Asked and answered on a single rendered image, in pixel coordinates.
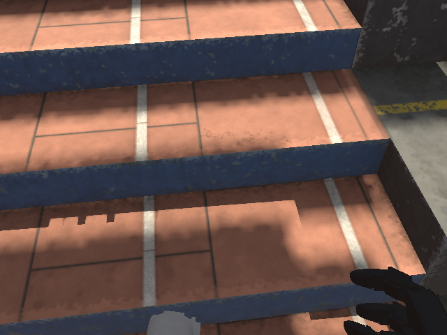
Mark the left robot thigh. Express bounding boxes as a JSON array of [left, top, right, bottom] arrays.
[[147, 311, 200, 335]]

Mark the right robot hand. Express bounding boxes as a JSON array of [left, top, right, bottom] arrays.
[[344, 267, 447, 335]]

